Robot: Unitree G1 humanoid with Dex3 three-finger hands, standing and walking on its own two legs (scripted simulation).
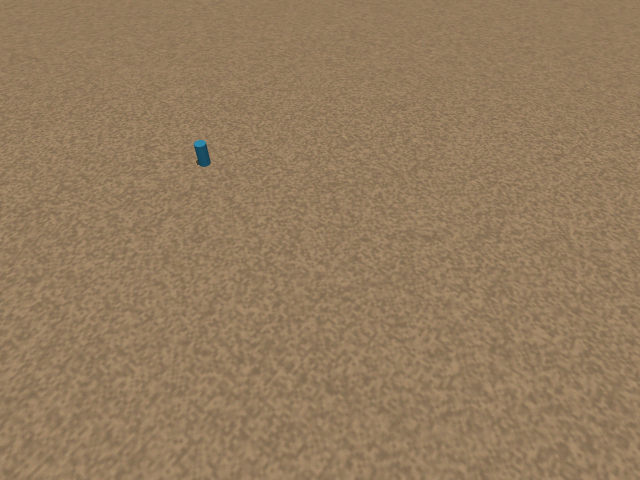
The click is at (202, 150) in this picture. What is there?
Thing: squat round
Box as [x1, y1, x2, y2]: [194, 140, 210, 166]
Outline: 198,140 194,142 199,164 205,166 208,165 210,162 206,145 203,140
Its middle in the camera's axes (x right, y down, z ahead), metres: -0.57 -0.43 +1.96
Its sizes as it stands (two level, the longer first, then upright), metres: 0.059 0.059 0.121
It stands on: the floor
